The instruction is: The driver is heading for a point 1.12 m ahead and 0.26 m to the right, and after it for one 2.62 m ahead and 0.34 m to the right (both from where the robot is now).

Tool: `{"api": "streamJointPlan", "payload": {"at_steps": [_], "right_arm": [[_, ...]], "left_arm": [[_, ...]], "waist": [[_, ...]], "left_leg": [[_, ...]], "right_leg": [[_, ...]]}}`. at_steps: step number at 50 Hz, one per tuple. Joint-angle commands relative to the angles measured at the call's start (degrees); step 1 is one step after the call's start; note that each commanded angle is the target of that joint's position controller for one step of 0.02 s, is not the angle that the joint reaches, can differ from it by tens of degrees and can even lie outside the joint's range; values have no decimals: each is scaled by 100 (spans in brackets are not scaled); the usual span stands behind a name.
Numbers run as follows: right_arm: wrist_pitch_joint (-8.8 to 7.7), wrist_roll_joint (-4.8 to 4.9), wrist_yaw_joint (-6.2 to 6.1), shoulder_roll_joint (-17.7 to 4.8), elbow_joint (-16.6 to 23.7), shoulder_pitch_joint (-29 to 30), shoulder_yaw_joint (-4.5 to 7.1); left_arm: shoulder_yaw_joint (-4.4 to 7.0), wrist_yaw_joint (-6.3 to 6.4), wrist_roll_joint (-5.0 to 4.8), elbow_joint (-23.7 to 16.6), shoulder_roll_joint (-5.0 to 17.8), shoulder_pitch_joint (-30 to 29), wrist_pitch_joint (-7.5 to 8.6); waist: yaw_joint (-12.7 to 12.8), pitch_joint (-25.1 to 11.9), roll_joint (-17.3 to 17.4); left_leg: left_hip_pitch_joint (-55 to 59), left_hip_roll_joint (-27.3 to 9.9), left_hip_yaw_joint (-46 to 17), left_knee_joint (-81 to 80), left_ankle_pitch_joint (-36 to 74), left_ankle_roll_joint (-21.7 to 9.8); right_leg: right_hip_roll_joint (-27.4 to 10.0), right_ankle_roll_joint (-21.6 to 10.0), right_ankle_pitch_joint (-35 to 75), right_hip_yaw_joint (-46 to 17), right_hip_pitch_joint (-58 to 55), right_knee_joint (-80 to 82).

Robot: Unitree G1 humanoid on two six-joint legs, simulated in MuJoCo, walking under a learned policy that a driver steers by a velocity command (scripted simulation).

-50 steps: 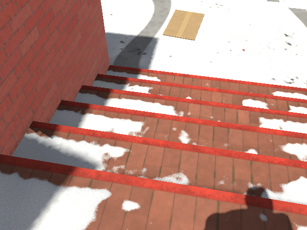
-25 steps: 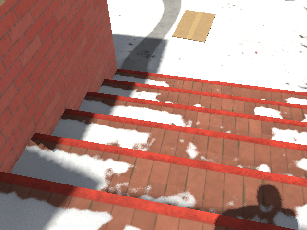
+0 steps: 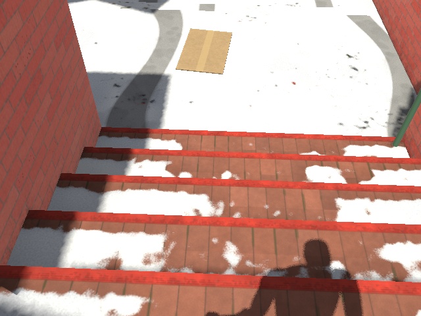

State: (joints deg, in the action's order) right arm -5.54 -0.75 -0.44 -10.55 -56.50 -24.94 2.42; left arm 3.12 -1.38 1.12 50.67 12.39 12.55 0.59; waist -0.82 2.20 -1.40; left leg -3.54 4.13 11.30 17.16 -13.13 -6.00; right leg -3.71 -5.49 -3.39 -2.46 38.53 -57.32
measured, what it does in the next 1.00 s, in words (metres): goes down, turning right: right foot, then left foot 0.18 m lower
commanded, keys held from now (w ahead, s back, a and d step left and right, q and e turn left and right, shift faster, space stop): w+e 0.58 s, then w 0.42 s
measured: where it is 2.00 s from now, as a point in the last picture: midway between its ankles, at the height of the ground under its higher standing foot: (293, 245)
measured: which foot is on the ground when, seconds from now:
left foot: down 0.00-0.24, up 0.26-0.86, down 0.88-1.00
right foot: up 0.00-0.22, down 0.24-0.88, up 0.90-1.00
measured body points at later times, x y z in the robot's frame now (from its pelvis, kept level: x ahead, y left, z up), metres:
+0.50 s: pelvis +0.23 -0.04 +0.00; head +0.23 -0.06 +0.44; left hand +0.31 +0.22 -0.13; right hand +0.28 -0.33 -0.13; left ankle +0.36 +0.12 -0.67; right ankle +0.19 -0.07 -0.74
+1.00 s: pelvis +0.52 -0.05 -0.20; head +0.53 -0.04 +0.25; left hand +0.64 +0.18 -0.34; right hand +0.45 -0.29 -0.33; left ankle +0.58 +0.01 -0.92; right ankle +0.37 -0.12 -0.67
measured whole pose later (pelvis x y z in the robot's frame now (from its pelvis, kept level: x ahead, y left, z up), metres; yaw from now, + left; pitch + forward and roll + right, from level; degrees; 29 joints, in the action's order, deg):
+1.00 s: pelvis +0.52 -0.05 -0.20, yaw -26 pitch +0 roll +1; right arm -2.6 -0.7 0.9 -10.6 -52.0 -19.8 2.3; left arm 2.0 3.0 1.8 53.0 14.6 21.0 0.6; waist 1.4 -0.5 -3.6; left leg -19.1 4.5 1.8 35.5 -15.7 -4.7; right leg 5.9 -5.4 -33.7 -5.4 33.9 -110.2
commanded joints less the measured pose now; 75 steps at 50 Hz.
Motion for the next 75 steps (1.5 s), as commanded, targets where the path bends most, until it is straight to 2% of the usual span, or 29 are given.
{"api": "streamJointPlan", "payload": {"at_steps": [1,7,10,11,12,13,14,17,22,28,34,38,41,43,44,45,46,47,48,49,50,52,54,57,65,67,70,73,75], "right_arm": [[-89,44,-57,-508,275,-24,5],[95,-13,-216,-775,94,-376,11],[201,-25,-345,-1066,145,-49,74],[258,-40,-338,-1101,209,124,90],[286,-21,-306,-1037,325,199,100],[256,-52,-162,-442,629,-173,53],[206,-40,-105,-866,789,229,118],[202,-34,-94,-1109,896,732,252],[672,-228,42,-680,983,779,174],[624,-168,87,-1168,1496,2146,377],[539,-271,339,-801,1521,2295,254],[364,-160,370,-638,1653,2422,135],[291,43,219,-727,1438,1698,174],[248,-14,42,-988,744,-371,344],[319,-10,58,-1140,510,-1052,405],[283,-165,191,-1254,491,-1349,266],[279,22,263,-1436,506,-1426,351],[293,153,190,-1587,587,-1091,424],[290,151,106,-975,823,-187,248],[216,-4,41,-1162,768,-135,224],[97,-83,75,-891,501,-313,122],[-94,-47,60,-840,471,116,49],[-118,23,42,-982,432,5,33],[73,112,48,-935,242,-525,49],[340,-201,-19,-1074,232,-1400,140],[279,-298,-193,-961,-119,-2306,146],[132,-306,-213,-1025,-204,-2561,194],[-68,-221,-102,-545,108,-1145,10],[-79,-27,-60,-818,171,-566,43]], "left_arm": [[-43,-90,-4,-413,35,-434,53],[-81,-55,43,-683,116,-908,-50],[50,15,42,-459,384,125,-43],[139,50,51,-253,537,862,12],[298,125,77,-136,979,1570,72],[358,165,-37,-365,1369,1052,72],[372,127,-157,-428,1317,1176,48],[208,142,-140,-418,749,433,88],[213,192,-78,-369,976,775,180],[174,271,-112,10,997,1730,376],[50,414,13,-179,875,1647,346],[15,523,58,-153,829,1728,265],[-18,654,116,-26,726,1720,188],[3,580,33,95,855,1658,165],[69,461,-9,151,756,1750,185],[15,438,-330,70,428,2625,235],[-34,510,-362,-11,637,2701,251],[-62,545,-193,-147,802,2247,199],[11,485,182,-216,1031,1056,118],[-8,410,183,-339,927,757,46],[8,385,270,-298,822,451,-3],[-42,229,106,-305,574,154,-46],[-38,100,264,-130,450,203,-42],[-126,-15,167,43,186,218,-96],[51,-67,225,-143,453,-1440,-2],[96,-4,161,-419,512,-2168,165],[168,31,110,-682,674,-2906,370],[-66,-169,-89,-870,158,-2926,383],[-59,-331,-182,-343,164,-1608,273]], "waist": [[69,429,343],[-67,290,589],[402,-202,902],[764,-549,765],[1151,-924,-8],[367,-1193,-1314],[768,-1421,-604],[66,-23,413],[-28,-160,111],[365,376,-262],[447,40,-169],[683,267,-294],[588,275,-269],[-360,-265,431],[-575,-832,1054],[-21,-1487,1608],[-120,-2035,1664],[-198,-1728,1549],[-159,-684,206],[-139,-247,982],[14,361,387],[515,894,346],[476,418,864],[391,-164,888],[-388,389,491],[-908,587,698],[-1210,910,349],[-800,923,92],[-370,474,231]], "left_leg": [[-637,-1521,-441,-694,2634,47],[253,-1717,108,211,4749,168],[337,-1819,221,1629,6030,89],[105,-1822,204,2819,5595,76],[-791,-1519,339,4831,3739,218],[-3353,-313,-120,6684,-1930,592],[-4146,-266,-1124,6951,-1604,707],[-3441,-1019,-1453,5138,-821,769],[-2878,-910,-1155,4244,-150,919],[-4489,-959,-1675,3109,1670,794],[-3315,-562,-1430,2472,3380,605],[-2817,-486,-1383,1352,3612,546],[-1854,-829,-1663,75,3849,517],[89,-852,-1226,-784,4395,448],[1618,-1266,-1752,-31,4082,250],[3299,-2106,-2363,2740,7008,44],[3780,-2633,-3367,2626,6306,-513],[3051,-3074,-4178,1378,2937,-1317],[1206,-2533,-3908,310,-13,-1164],[143,-2901,-4552,150,84,-1557],[-797,-2677,-4388,421,831,-1346],[-2647,-1570,-2949,-166,354,-592],[-2450,-1319,-2563,-76,1764,-739],[-1422,-1597,-2613,343,3144,-660],[513,-1671,-2719,1048,2571,-928],[2766,-1951,-3466,1466,1937,-1041],[3209,-1939,-3461,1649,1855,-1056],[-368,-1120,-2384,1336,188,-437],[-2275,-927,-1923,1474,-889,-108]], "right_leg": [[72,11,923,286,-218,970],[461,-132,-175,1081,-874,1568],[881,-485,-1276,1106,-2153,1862],[946,-706,-1346,881,-2902,2355],[218,-1079,-1086,-266,-3891,3124],[-1325,-1890,634,-3003,-5585,3206],[-1513,-2435,462,-3573,-5531,3754],[-931,-1621,835,-1981,-3405,4117],[-224,-1299,1715,-1278,-2764,4048],[-183,-1149,-374,-2084,-3403,3807],[211,-970,-1109,-2009,-2332,2536],[418,-742,-984,-1769,-2333,1491],[550,-625,-509,-1749,-2729,285],[822,-518,-81,-1025,-2393,-2382],[1447,-295,-3015,-547,-1061,-4646],[1535,-45,-4846,-672,595,-6362],[1242,-12,-4331,-632,1596,-6910],[1078,93,-3753,-235,2396,-7053],[665,28,-2671,-260,2311,-5694],[608,56,-2597,-369,2004,-5383],[454,15,-2105,-969,1848,-4581],[301,206,-663,-615,492,-1598],[188,325,370,-87,-381,-214],[21,165,880,-16,-498,-500],[184,93,-482,435,707,211],[-108,160,-334,-628,2973,408],[-146,306,-387,-568,3950,863],[-187,289,2601,258,264,2822],[96,326,4220,427,-2846,2582]]}}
